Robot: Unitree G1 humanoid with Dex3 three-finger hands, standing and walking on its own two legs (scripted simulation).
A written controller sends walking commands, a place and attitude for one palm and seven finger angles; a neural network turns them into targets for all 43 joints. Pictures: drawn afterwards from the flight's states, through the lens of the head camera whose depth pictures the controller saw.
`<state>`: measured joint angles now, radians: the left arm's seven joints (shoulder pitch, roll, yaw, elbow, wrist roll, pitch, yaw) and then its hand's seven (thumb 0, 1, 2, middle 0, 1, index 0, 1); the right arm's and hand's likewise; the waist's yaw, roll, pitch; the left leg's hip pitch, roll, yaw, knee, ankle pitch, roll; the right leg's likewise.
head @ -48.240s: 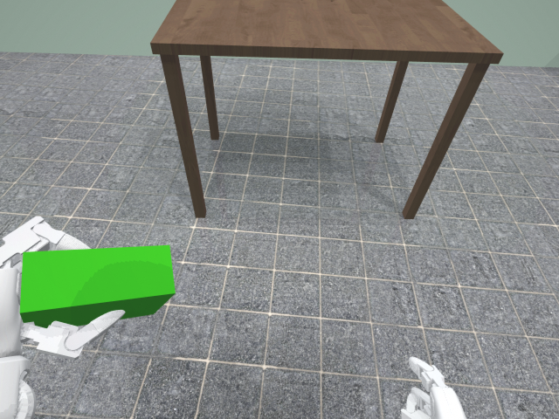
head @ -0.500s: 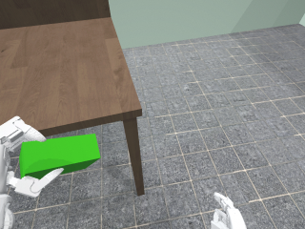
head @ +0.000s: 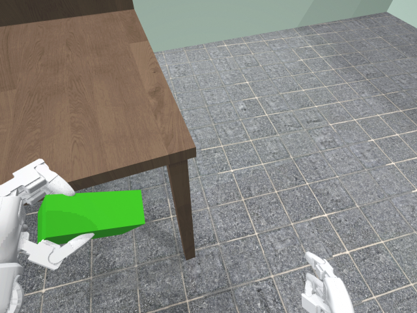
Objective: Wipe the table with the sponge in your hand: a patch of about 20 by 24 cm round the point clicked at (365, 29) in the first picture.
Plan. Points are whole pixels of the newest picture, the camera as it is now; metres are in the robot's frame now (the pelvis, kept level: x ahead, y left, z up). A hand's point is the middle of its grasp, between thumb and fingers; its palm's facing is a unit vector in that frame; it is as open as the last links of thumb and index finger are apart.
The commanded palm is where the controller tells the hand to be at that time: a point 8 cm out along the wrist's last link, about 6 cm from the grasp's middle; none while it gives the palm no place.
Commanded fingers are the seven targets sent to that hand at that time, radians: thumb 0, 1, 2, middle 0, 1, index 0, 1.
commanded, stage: come to a stop and stand still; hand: left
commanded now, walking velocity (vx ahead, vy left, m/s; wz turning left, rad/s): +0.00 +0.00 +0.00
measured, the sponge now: (105, 216) +0.25 +0.19 +0.09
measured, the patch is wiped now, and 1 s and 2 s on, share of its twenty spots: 0.60 0.60 0.60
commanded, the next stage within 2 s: look again from close up in 0.44 s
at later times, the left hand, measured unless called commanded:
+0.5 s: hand (45, 193) +0.25 +0.25 +0.15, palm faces +0.35 -0.84 -0.41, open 9.3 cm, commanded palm +0.19 +0.29 +0.18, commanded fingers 0.00 0.10 1.30 -1.20 -1.60 -1.20 -1.60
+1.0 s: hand (33, 208) +0.23 +0.26 +0.16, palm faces +0.41 -0.82 -0.39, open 9.3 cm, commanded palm +0.16 +0.29 +0.18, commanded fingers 0.00 0.10 1.30 -1.20 -1.60 -1.20 -1.60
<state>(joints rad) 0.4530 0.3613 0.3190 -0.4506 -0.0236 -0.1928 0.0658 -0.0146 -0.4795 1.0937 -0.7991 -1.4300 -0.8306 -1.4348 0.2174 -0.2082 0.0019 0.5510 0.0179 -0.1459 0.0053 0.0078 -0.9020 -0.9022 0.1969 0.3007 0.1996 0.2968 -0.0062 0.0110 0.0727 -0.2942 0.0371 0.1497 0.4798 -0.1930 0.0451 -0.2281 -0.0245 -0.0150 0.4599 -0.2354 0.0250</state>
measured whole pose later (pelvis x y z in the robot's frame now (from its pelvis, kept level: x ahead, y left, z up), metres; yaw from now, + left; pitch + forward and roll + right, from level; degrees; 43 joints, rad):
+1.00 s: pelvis +0.01 +0.00 +0.01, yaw +1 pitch +0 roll -1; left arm 0.42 0.35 0.34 -0.43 -0.02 -0.16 0.12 -0.02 -0.49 1.10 -0.81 -1.43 -0.84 -1.44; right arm 0.23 -0.19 0.02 0.57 -0.01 -0.07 -0.05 0.01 -0.90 -0.90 0.20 0.30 0.20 0.30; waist 0.01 0.00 0.02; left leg -0.25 0.03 0.12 0.41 -0.17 0.04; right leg -0.15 -0.02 -0.04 0.34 -0.19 0.03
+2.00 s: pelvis +0.02 +0.04 -0.02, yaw -1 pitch -1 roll +0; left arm 0.44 0.35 0.36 -0.47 -0.04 -0.19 0.14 -0.01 -0.49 1.10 -0.81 -1.43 -0.84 -1.44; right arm 0.19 -0.22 -0.01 0.57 0.00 -0.03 -0.02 0.01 -0.90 -0.90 0.20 0.30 0.20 0.30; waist 0.02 0.03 0.04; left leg -0.30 -0.02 0.20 0.62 -0.32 0.10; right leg -0.26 -0.10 0.02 0.62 -0.35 0.06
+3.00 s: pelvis +0.04 +0.13 -0.02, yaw -5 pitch -1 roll +3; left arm 0.43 0.43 0.39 -0.55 -0.06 -0.21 0.14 -0.02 -0.50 1.09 -0.83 -1.41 -0.85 -1.44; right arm 0.16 -0.17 -0.04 0.57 0.02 -0.09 -0.03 0.01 -0.90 -0.90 0.19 0.30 0.20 0.30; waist 0.00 -0.06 0.10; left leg -0.32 0.03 0.11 0.60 -0.24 -0.01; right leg -0.39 -0.09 -0.03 0.95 -0.53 0.03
